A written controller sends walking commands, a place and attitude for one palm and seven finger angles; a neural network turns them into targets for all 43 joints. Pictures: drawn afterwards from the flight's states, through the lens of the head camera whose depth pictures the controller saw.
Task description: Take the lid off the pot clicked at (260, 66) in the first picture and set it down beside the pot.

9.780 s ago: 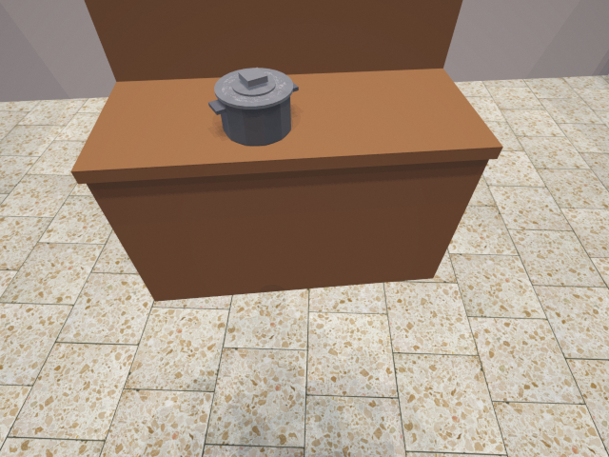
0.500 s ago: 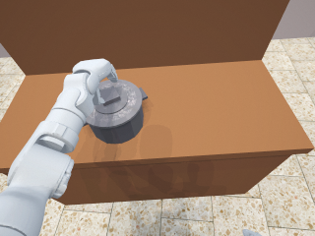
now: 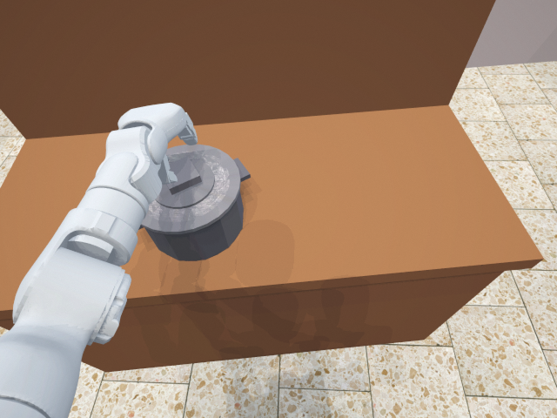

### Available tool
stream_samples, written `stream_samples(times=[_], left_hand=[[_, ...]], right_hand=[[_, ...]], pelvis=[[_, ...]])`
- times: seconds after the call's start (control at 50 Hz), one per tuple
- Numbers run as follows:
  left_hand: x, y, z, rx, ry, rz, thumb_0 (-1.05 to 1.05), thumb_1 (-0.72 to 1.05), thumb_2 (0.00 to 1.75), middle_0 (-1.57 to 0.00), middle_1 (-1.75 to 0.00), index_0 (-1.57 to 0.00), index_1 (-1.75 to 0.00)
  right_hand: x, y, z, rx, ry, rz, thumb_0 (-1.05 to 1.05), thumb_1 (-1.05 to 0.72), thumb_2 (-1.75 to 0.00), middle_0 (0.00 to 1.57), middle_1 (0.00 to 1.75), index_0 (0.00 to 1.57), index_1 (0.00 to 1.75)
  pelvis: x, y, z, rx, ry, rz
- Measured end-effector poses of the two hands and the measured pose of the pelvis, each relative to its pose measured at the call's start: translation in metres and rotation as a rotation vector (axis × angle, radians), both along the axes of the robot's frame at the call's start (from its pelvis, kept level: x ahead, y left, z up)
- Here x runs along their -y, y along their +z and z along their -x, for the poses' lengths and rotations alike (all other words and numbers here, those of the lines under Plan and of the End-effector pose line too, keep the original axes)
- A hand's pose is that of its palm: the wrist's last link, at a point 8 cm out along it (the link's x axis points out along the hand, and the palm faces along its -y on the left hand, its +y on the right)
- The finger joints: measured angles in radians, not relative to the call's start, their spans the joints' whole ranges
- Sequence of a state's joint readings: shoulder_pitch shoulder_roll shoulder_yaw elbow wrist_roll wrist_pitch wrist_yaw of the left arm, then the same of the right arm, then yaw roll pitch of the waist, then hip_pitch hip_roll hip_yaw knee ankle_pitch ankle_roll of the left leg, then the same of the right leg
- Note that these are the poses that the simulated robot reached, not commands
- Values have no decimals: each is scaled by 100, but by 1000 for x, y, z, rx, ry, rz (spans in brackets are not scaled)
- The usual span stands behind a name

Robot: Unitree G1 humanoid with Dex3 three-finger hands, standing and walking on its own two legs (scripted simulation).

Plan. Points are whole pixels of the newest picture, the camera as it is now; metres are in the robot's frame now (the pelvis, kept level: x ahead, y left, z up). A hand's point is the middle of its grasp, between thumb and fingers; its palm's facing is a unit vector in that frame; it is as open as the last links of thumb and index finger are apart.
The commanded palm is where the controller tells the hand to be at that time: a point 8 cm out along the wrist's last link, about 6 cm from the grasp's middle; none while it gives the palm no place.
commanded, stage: move the open hand above the knob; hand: left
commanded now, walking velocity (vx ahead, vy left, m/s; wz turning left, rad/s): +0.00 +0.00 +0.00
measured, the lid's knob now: (180, 175) +0.50 +0.15 +0.04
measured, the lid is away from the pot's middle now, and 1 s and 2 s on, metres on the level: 0.00 0.00 0.00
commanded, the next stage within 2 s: lower the open fingers around the knob in 0.22 s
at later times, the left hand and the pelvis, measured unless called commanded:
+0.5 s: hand (169, 166) +0.46 +0.15 +0.10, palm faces -0.37 -0.08 -0.93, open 10.3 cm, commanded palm +0.47 +0.15 +0.16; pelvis -0.01 +0.00 +0.00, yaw +1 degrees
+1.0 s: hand (178, 177) +0.47 +0.15 +0.07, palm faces -0.37 -0.08 -0.93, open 10.3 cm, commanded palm +0.47 +0.15 +0.12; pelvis +0.00 +0.00 +0.00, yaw -1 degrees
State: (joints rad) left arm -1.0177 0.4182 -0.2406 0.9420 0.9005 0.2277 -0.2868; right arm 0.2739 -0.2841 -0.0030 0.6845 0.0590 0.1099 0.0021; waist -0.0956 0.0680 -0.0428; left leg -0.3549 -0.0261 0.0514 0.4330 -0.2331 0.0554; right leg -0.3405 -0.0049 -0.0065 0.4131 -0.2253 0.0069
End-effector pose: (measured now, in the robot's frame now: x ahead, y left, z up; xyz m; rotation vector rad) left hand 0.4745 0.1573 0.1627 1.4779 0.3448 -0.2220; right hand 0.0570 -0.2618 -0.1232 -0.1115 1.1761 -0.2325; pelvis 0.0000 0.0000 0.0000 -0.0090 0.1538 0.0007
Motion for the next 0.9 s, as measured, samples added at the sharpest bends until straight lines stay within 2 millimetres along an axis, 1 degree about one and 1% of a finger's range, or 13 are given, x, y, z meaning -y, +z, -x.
stream_samples(times=[0.2, 0.34, 0.46, 0.52, 0.74, 0.82, 0.9], left_hand=[[-2, 2, 9, 15, -19, -1, 0, -26, 130, -81, -9, -81, -8], [1, 4, 12, 22, -21, -10, 0, -26, 130, -81, -9, -81, -8], [3, -3, 10, -10, -10, -7, 0, -26, 130, -81, -9, -81, -8], [6, -6, 9, -11, -26, 6, 0, -26, 130, -81, -9, -81, -8], [6, -24, 4, -18, -21, 5, 0, -26, 130, -81, -9, -81, -8], [8, -28, 3, -18, -26, 1, 0, -26, 130, -81, -9, -81, -8], [9, -34, 3, -22, -22, 13, 0, -26, 130, -81, -9, -81, -8]], right_hand=[[-2, 4, -25, 46, 40, -2, 1, -91, -90, 20, 30, 20, 30], [-7, 3, -29, 60, 49, -11, 1, -91, -90, 20, 30, 20, 30], [-9, 0, -19, 37, 39, -17, 1, -91, -90, 20, 30, 20, 30], [-8, -1, -11, 22, 27, -12, 1, -91, -90, 20, 30, 20, 30], [1, -3, 19, -52, -23, 12, 1, -91, -90, 20, 30, 20, 30], [3, -3, 24, -64, -35, 18, 1, -91, -90, 20, 30, 20, 30], [4, -2, 24, -63, -42, 20, 1, -91, -90, 20, 30, 20, 30]], pelvis=[[0, 0, 1, 11, 13, 0], [-1, -1, 3, 12, 16, 0], [-1, -1, 5, 8, 14, -1], [-1, -1, 5, 6, 9, -1], [-1, -1, 3, -12, -2, 1], [0, -2, 2, -17, -5, 2], [0, -2, 1, -19, -9, 2]])
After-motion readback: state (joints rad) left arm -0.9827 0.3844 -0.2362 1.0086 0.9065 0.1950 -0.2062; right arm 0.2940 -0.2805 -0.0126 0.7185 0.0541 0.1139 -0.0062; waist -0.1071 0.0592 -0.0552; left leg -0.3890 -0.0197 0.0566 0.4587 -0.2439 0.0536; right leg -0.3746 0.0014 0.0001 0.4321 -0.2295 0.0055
